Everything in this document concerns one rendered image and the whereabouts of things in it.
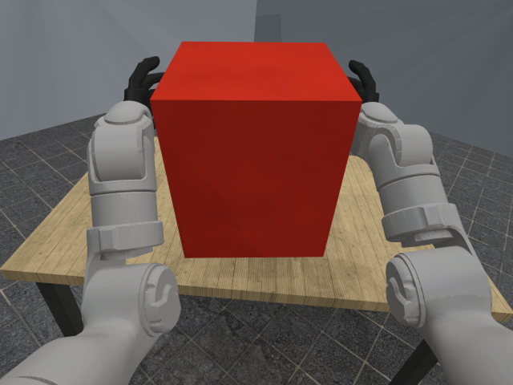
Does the table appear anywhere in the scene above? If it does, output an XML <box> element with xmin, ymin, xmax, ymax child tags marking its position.
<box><xmin>0</xmin><ymin>136</ymin><xmax>513</xmax><ymax>385</ymax></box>

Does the robot left forearm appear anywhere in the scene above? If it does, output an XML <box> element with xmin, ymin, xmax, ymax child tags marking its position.
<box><xmin>81</xmin><ymin>100</ymin><xmax>164</xmax><ymax>320</ymax></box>

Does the robot right forearm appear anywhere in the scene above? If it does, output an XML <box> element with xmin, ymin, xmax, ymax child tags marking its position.
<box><xmin>350</xmin><ymin>102</ymin><xmax>492</xmax><ymax>309</ymax></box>

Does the left robot upper arm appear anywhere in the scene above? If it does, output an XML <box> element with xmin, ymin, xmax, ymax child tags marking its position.
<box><xmin>0</xmin><ymin>262</ymin><xmax>181</xmax><ymax>385</ymax></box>

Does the carton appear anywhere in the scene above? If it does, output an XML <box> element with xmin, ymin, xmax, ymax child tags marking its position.
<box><xmin>150</xmin><ymin>42</ymin><xmax>362</xmax><ymax>258</ymax></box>

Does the right robot upper arm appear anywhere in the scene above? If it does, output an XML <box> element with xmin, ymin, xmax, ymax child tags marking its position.
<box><xmin>386</xmin><ymin>245</ymin><xmax>513</xmax><ymax>385</ymax></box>

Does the robot right hand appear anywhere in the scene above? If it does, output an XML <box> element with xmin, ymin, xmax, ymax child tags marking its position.
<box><xmin>347</xmin><ymin>60</ymin><xmax>379</xmax><ymax>103</ymax></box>

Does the robot left hand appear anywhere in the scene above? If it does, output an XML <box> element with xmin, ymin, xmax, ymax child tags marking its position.
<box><xmin>123</xmin><ymin>56</ymin><xmax>165</xmax><ymax>130</ymax></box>

